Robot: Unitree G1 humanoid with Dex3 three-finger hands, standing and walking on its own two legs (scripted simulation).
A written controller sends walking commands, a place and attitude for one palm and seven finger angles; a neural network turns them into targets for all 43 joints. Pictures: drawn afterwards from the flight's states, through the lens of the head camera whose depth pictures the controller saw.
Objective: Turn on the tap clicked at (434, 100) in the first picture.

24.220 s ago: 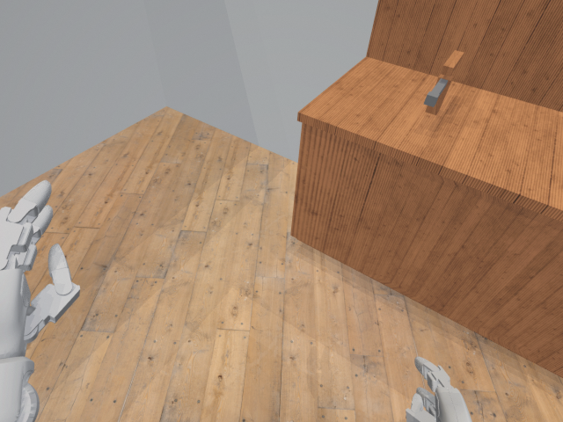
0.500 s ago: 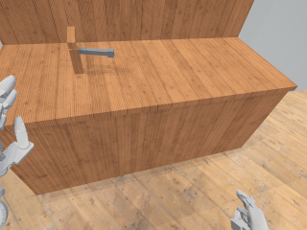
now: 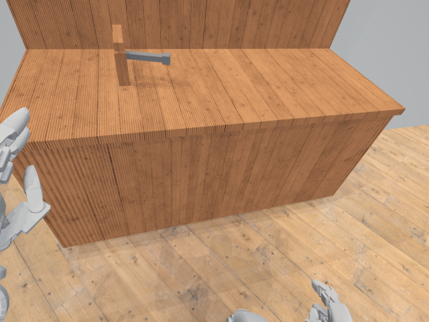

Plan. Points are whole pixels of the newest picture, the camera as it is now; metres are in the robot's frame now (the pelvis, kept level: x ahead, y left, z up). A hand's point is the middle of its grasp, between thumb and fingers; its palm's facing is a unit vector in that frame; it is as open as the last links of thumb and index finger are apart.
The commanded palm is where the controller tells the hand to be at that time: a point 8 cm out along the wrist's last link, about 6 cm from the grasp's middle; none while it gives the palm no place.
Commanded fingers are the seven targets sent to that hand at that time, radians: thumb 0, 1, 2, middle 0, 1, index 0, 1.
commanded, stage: stop stepping back and stand still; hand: left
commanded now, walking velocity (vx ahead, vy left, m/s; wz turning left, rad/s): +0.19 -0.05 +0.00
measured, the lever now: (166, 58) +0.86 +0.21 +0.08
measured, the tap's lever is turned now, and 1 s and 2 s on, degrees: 76 76 76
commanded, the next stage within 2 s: stand and check the lever's angle in 1.10 s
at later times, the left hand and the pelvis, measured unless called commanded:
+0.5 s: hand (44, 212) +0.18 +0.22 +0.21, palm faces +0.41 -0.84 -0.36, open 7.4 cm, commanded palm +0.14 +0.27 +0.22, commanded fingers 0.00 0.90 0.90 -0.20 -0.30 -0.20 -0.30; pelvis -0.01 -0.02 +0.02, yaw +2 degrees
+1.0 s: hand (32, 196) +0.20 +0.25 +0.21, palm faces +0.50 -0.79 -0.36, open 7.4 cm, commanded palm +0.15 +0.27 +0.22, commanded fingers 0.00 0.90 0.90 -0.20 -0.30 -0.20 -0.30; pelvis +0.01 -0.02 +0.04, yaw +4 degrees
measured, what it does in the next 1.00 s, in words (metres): steps on the spot: right foot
